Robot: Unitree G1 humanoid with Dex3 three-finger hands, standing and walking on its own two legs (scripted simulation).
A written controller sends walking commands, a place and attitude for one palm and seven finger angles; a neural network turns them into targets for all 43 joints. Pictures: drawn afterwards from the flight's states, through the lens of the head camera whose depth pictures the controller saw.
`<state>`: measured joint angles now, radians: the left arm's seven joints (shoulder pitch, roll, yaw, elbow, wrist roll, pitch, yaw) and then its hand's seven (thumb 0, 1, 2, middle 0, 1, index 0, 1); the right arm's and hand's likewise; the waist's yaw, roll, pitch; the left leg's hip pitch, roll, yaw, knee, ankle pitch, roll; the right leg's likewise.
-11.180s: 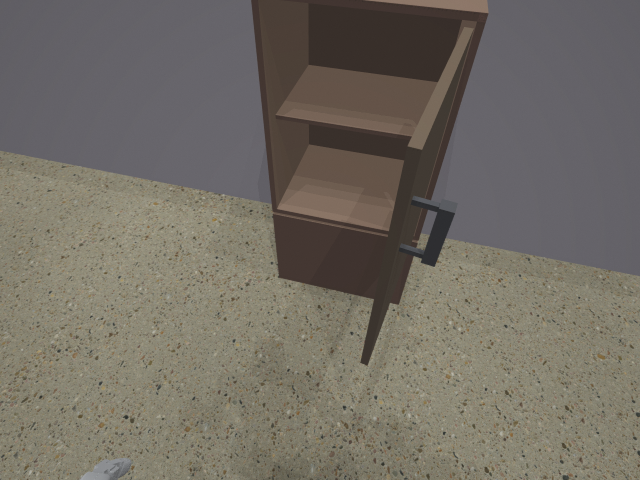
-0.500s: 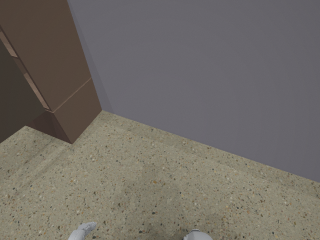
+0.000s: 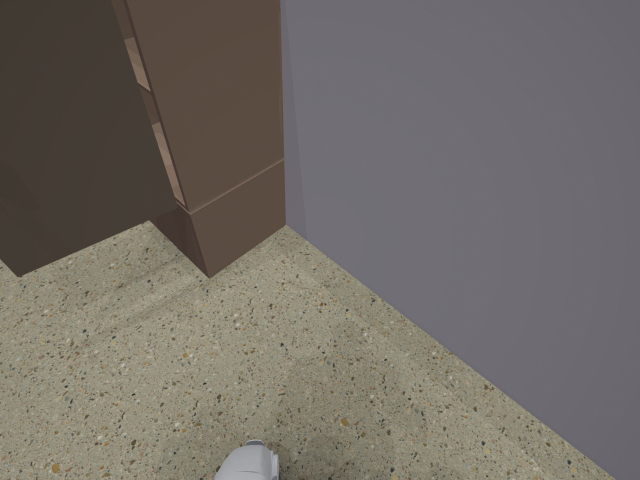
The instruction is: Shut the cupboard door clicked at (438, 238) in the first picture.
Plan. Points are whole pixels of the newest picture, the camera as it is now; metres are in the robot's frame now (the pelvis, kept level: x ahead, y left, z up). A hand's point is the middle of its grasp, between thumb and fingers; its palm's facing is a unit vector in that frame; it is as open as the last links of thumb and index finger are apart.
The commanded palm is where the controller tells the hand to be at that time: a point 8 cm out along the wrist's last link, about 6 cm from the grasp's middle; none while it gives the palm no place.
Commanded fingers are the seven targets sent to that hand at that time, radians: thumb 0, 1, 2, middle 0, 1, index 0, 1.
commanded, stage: turn to face it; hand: left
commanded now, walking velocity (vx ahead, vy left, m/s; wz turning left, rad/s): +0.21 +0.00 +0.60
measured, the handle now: out of the picture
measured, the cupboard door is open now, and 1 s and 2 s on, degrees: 82 82 82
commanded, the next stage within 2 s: take the last steps up to it in 1.14 s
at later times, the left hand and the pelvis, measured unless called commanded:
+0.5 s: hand (149, 424) +0.20 +0.27 -0.15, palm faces +0.27 -0.93 -0.23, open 7.4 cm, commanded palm none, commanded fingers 0.00 0.90 0.90 -0.20 -0.30 -0.20 -0.30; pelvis +0.12 +0.04 +0.01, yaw +15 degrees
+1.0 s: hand out of the picture +0.07 +0.20 -0.16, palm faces +0.53 -0.81 -0.27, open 7.4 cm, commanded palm none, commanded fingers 0.00 0.90 0.90 -0.20 -0.30 -0.20 -0.30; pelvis +0.12 +0.00 +0.00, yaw +32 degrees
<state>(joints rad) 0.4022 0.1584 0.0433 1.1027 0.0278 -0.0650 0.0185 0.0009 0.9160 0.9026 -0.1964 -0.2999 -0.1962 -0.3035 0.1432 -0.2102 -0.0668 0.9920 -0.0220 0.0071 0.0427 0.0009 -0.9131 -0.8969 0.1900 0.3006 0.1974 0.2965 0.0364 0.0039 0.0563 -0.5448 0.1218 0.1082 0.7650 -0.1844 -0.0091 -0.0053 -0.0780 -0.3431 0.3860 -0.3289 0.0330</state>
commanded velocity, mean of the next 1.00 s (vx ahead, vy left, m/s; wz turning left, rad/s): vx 0.01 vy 0.00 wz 0.52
